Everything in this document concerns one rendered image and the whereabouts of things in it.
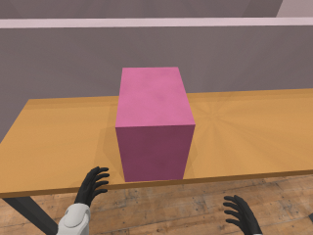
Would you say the carton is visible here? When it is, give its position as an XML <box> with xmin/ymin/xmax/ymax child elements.
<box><xmin>115</xmin><ymin>67</ymin><xmax>196</xmax><ymax>182</ymax></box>

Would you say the left robot forearm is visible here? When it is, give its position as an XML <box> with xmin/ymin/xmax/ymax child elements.
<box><xmin>57</xmin><ymin>203</ymin><xmax>91</xmax><ymax>235</ymax></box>

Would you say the table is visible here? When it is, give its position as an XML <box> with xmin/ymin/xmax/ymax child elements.
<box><xmin>0</xmin><ymin>88</ymin><xmax>313</xmax><ymax>235</ymax></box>

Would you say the right robot hand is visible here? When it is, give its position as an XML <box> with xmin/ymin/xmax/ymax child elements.
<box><xmin>223</xmin><ymin>195</ymin><xmax>263</xmax><ymax>235</ymax></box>

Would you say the left robot hand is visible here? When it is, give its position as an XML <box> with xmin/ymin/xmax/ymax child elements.
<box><xmin>74</xmin><ymin>166</ymin><xmax>110</xmax><ymax>208</ymax></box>

